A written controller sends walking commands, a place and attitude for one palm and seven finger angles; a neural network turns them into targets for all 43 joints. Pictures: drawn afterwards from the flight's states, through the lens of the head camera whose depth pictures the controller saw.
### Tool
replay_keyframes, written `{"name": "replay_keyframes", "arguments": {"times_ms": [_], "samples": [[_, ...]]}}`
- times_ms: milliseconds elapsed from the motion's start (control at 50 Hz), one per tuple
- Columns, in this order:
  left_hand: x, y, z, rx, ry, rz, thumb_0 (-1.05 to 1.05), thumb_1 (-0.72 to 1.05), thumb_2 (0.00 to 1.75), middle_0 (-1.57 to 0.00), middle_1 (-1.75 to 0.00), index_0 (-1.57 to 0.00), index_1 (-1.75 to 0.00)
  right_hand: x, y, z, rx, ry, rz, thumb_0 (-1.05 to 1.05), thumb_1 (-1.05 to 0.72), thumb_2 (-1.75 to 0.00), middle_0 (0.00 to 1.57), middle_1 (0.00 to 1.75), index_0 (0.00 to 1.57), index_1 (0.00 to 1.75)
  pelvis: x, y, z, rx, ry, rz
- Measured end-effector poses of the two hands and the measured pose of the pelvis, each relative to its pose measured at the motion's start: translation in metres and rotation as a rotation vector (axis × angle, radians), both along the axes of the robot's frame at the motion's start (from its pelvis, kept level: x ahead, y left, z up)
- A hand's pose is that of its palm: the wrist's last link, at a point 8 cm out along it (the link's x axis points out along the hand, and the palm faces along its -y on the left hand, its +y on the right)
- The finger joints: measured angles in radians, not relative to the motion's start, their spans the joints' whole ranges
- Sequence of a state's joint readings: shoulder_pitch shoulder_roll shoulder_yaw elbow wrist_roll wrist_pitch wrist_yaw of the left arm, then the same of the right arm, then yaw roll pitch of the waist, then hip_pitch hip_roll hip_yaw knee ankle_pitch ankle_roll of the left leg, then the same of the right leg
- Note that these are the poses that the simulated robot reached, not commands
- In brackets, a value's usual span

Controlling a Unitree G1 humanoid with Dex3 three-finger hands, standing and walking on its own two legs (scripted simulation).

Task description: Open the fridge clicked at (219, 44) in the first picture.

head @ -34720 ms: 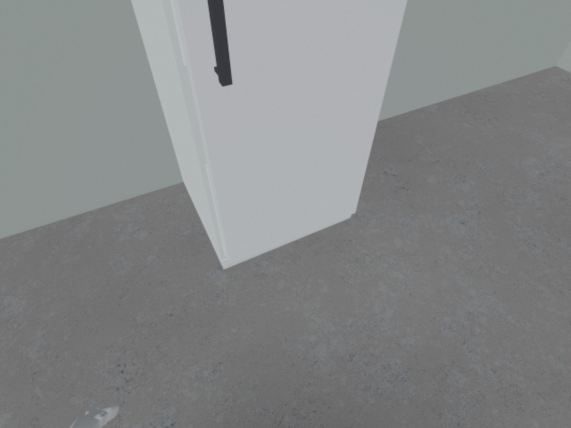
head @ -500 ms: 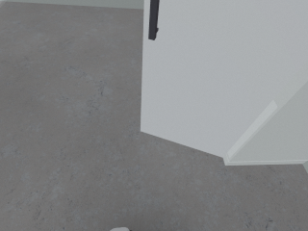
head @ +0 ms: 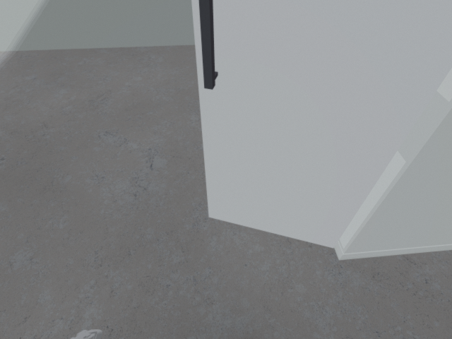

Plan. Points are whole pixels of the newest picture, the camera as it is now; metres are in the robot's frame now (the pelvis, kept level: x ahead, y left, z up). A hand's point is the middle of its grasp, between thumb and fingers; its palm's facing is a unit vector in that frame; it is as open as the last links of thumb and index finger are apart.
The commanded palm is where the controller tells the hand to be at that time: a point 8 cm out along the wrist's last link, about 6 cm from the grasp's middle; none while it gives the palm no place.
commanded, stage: let the arm hang, fingers relaxed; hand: left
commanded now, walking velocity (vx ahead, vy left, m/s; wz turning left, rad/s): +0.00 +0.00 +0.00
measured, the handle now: (209, 7) +0.73 +0.07 +0.26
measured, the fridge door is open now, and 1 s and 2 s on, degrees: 69 69 69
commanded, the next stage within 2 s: look to check the result in 0.12 s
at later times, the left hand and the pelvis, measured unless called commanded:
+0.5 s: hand out of the picture +0.09 +0.23 -0.16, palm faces -0.05 -0.94 -0.33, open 7.4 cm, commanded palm none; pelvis +0.02 -0.02 +0.00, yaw +0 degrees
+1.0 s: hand out of the picture +0.11 +0.21 -0.15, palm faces -0.05 -0.94 -0.33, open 7.4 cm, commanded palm none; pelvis +0.03 -0.03 +0.00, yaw -1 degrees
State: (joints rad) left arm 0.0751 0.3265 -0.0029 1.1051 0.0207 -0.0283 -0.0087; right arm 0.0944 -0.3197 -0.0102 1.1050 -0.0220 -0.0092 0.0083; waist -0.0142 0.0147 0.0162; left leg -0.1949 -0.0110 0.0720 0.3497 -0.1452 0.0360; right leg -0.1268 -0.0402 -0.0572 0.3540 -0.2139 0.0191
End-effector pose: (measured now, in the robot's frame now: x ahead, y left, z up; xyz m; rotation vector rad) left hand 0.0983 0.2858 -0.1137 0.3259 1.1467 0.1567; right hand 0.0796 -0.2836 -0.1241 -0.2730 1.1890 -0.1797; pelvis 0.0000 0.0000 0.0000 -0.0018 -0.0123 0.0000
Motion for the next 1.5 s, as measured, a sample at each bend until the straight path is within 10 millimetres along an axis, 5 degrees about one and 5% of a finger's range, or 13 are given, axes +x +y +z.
{"name": "replay_keyframes", "arguments": {"times_ms": [200,480,780,1500], "samples": [[0.006,-0.018,-0.009,-0.038,0.035,-0.005,0.00,0.91,0.90,-0.21,-0.30,-0.20,-0.30,0.002,-0.017,0.006,-0.036,0.036,-0.012,0.00,-0.91,-0.90,0.20,0.30,0.20,0.30,0.011,-0.007,0.002,0.002,0.003,0.000],[-0.012,-0.011,-0.007,0.003,0.117,0.036,0.00,0.91,0.90,-0.21,-0.30,-0.20,-0.30,0.005,-0.021,-0.001,-0.022,0.079,-0.013,0.00,-0.91,-0.90,0.20,0.30,0.20,0.30,0.022,-0.015,0.003,0.003,0.005,-0.002],[0.005,-0.018,-0.003,0.009,0.070,0.028,0.00,0.91,0.90,-0.21,-0.30,-0.20,-0.30,0.022,-0.027,0.001,-0.017,0.036,-0.007,0.00,-0.91,-0.90,0.20,0.30,0.20,0.30,0.027,-0.022,0.003,0.005,-0.003,-0.005],[0.007,-0.028,-0.005,0.001,0.083,0.020,0.00,0.91,0.90,-0.21,-0.30,-0.20,-0.30,0.008,-0.035,0.001,-0.024,0.075,-0.024,0.00,-0.91,-0.90,0.20,0.30,0.20,0.30,0.028,-0.029,0.003,0.005,-0.003,-0.010]]}}
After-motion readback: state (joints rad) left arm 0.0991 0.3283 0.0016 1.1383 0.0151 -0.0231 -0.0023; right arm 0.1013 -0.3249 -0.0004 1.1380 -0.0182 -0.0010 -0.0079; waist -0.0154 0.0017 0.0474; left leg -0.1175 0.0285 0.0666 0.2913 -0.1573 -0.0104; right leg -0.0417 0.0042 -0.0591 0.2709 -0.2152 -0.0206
